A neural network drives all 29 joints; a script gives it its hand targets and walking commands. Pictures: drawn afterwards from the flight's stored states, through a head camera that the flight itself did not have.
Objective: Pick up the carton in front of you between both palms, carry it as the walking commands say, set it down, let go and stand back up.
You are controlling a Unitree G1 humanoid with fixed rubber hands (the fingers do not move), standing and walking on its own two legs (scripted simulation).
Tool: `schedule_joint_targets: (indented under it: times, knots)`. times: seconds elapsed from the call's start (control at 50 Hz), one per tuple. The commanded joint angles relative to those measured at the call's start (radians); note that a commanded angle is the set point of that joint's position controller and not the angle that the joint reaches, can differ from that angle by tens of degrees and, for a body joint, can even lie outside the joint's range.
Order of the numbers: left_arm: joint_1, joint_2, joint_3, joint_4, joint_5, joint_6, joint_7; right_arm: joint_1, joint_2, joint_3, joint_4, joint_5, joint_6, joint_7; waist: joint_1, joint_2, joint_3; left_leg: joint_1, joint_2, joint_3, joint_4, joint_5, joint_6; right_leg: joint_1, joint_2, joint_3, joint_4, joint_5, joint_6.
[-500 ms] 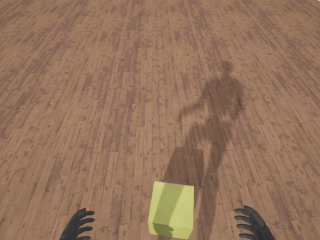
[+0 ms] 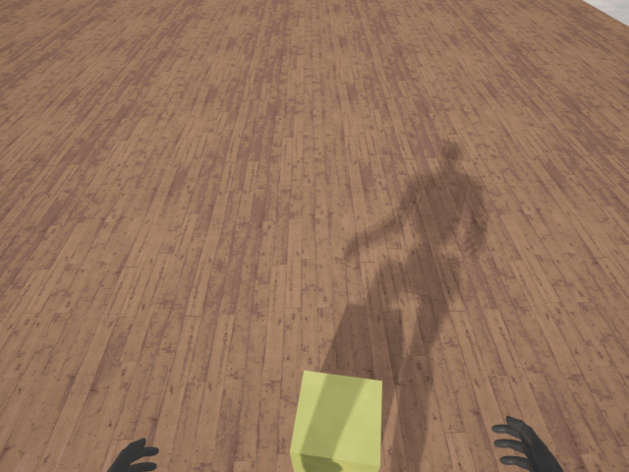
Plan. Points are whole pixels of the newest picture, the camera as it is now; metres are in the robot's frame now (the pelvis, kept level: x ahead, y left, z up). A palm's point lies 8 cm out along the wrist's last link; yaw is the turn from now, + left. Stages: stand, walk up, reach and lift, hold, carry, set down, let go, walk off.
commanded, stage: stand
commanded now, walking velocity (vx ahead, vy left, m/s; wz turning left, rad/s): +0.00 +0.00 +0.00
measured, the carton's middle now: (337, 430) +0.40 -0.04 -0.64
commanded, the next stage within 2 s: none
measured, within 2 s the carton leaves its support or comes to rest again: neither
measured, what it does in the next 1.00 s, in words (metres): stands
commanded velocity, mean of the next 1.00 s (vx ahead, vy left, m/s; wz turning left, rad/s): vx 0.00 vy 0.00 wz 0.00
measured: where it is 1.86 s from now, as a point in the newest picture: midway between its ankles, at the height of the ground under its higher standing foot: outside the picture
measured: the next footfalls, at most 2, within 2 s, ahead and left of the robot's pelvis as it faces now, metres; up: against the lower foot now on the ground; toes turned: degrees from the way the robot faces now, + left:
none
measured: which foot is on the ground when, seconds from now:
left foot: down 0.00-1.00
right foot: down 0.00-1.00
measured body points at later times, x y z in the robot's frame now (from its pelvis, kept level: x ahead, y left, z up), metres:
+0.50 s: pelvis +0.01 -0.01 +0.00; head +0.02 -0.02 +0.45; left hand +0.14 +0.29 -0.09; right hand +0.15 -0.30 -0.10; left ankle -0.03 +0.11 -0.73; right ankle +0.00 -0.11 -0.73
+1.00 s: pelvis +0.00 -0.01 +0.01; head -0.01 -0.01 +0.46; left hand +0.10 +0.30 -0.10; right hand +0.12 -0.31 -0.10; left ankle -0.03 +0.11 -0.73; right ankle +0.00 -0.11 -0.73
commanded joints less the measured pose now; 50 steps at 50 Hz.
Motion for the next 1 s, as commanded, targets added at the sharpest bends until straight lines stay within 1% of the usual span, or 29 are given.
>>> schedule_joint_targets:
  times: [0.0, 0.06, 0.12, 0.24, 0.36, 0.5, 0.98]
  knots:
    - [-0.055, 0.148, 0.042, -0.035, 0.001, -0.039, 0.005, -0.054, -0.132, -0.033, -0.028, -0.002, -0.057, -0.001, 0.003, -0.012, -0.050, -0.034, 0.070, -0.062, -0.086, 0.136, -0.013, -0.013, -0.084, 0.067, -0.093, 0.124, 0.006]
    - [-0.049, 0.163, 0.041, 0.000, -0.001, -0.046, 0.007, -0.047, -0.148, -0.031, 0.011, -0.001, -0.069, -0.004, 0.004, -0.027, -0.079, -0.011, 0.075, -0.065, -0.075, 0.238, -0.014, 0.017, -0.095, 0.071, -0.081, 0.232, 0.001]
    - [-0.046, 0.178, 0.040, 0.033, -0.004, -0.051, 0.012, -0.037, -0.164, -0.027, 0.049, -0.001, -0.078, -0.009, 0.003, -0.029, -0.087, 0.008, 0.080, -0.068, -0.074, 0.292, -0.014, 0.033, -0.102, 0.074, -0.080, 0.281, -0.002]
    - [-0.047, 0.204, 0.038, 0.084, -0.009, -0.055, 0.016, -0.029, -0.186, -0.018, 0.106, 0.002, -0.085, -0.014, 0.004, -0.029, -0.080, 0.020, 0.088, -0.074, -0.080, 0.342, -0.010, 0.065, -0.112, 0.078, -0.086, 0.338, -0.005]
    - [-0.059, 0.213, 0.035, 0.124, -0.012, -0.058, 0.016, -0.032, -0.195, -0.010, 0.145, 0.006, -0.088, -0.019, 0.006, -0.021, -0.072, 0.024, 0.094, -0.078, -0.093, 0.368, -0.012, 0.092, -0.118, 0.080, -0.096, 0.366, -0.005]
    - [-0.077, 0.218, 0.030, 0.168, -0.015, -0.058, 0.015, -0.041, -0.204, -0.003, 0.184, 0.009, -0.091, -0.022, 0.008, -0.013, -0.061, 0.030, 0.100, -0.083, -0.119, 0.364, -0.012, 0.110, -0.121, 0.081, -0.116, 0.356, -0.005]
    - [-0.112, 0.248, 0.017, 0.298, -0.023, -0.063, 0.004, -0.066, -0.239, 0.008, 0.317, 0.015, -0.103, -0.016, 0.014, -0.017, -0.019, 0.028, 0.117, -0.103, -0.215, 0.247, -0.001, 0.110, -0.135, 0.100, -0.200, 0.221, -0.010]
